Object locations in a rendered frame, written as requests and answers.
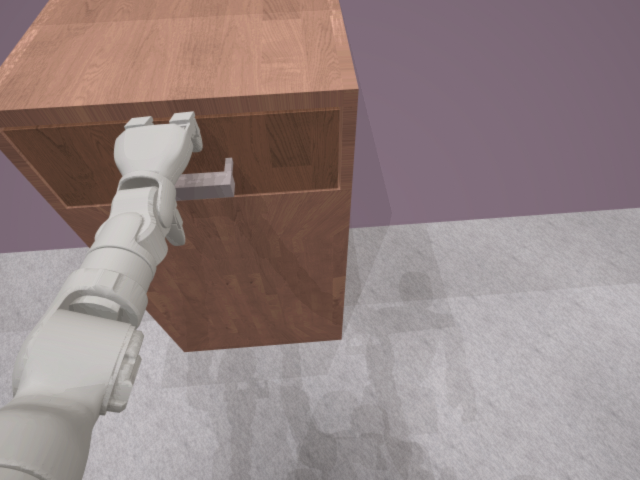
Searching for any left robot hand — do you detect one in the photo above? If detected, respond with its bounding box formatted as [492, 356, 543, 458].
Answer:
[114, 111, 203, 246]

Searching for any robot left upper arm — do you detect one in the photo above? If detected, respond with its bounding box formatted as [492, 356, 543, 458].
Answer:
[0, 309, 144, 480]

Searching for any drawer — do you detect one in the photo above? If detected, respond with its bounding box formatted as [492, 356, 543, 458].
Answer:
[3, 107, 340, 206]

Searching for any cabinet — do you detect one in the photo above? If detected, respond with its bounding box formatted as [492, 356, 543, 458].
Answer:
[0, 0, 359, 352]

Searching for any left robot forearm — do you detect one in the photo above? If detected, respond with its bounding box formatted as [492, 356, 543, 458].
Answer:
[12, 171, 176, 398]

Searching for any handle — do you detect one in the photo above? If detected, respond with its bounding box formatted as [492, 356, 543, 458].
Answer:
[174, 158, 235, 201]

